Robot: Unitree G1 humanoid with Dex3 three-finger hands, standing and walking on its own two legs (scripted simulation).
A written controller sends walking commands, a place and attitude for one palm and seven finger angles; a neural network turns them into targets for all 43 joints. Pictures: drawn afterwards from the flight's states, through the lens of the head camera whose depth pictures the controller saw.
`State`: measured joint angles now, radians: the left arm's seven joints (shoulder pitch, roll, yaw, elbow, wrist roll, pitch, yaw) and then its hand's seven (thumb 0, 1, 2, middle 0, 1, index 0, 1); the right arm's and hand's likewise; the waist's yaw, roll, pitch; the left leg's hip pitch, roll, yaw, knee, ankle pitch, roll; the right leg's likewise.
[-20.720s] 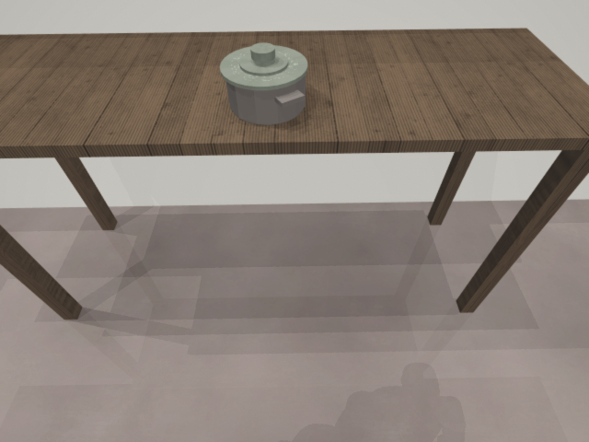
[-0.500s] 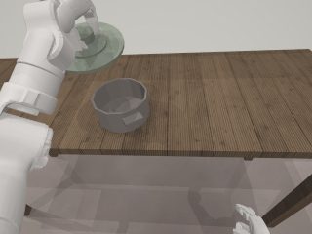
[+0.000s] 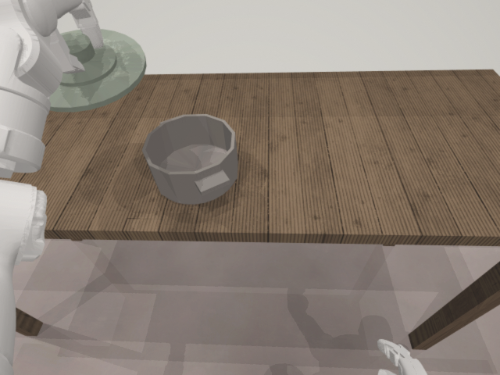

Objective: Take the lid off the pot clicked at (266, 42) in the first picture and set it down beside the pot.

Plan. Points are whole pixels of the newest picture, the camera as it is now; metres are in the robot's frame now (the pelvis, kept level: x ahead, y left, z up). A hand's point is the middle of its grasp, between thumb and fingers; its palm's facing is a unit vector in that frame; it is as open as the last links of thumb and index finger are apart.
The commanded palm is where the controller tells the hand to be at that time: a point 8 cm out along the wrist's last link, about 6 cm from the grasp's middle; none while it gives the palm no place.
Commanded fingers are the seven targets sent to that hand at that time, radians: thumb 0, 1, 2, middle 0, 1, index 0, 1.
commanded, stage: move the lid sideways beside the pot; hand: left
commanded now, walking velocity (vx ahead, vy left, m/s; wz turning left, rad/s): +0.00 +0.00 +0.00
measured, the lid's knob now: (74, 48) +0.48 +0.24 +0.30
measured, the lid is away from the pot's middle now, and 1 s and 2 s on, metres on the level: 0.13 0.22 0.23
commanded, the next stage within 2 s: lower the lid onto the table in 1.20 s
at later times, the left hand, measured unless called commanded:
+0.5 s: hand (31, 44) +0.46 +0.28 +0.31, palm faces -0.09 -0.05 -0.99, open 7.9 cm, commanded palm +0.43 +0.29 +0.38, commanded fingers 0.00 0.53 1.13 -0.94 -1.01 -0.90 -0.93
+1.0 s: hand out of the picture +0.44 +0.32 +0.31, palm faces -0.12 -0.04 -0.99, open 7.9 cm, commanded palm +0.43 +0.33 +0.38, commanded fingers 0.00 0.53 1.13 -0.94 -1.01 -0.90 -0.93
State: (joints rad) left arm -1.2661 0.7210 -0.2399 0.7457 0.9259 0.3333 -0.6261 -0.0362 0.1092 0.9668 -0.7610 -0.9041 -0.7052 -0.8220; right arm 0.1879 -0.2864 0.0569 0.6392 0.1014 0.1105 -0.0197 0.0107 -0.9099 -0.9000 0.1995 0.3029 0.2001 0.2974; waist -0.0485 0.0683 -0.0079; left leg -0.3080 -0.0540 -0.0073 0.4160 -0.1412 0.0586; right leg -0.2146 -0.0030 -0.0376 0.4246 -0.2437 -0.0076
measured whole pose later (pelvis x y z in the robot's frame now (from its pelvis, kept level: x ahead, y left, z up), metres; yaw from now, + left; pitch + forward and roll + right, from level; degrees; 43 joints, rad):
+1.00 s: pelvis +0.01 +0.01 +0.00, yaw +0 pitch +4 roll -1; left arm -1.26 0.88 -0.15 0.82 0.98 0.23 -0.62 -0.03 0.11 0.97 -0.76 -0.91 -0.70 -0.82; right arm 0.23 -0.31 0.05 0.64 0.11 0.15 -0.03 0.01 -0.91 -0.90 0.20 0.30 0.20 0.30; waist -0.05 0.07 0.00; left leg -0.33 -0.05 -0.01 0.40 -0.14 0.07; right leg -0.22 0.00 -0.04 0.38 -0.23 0.00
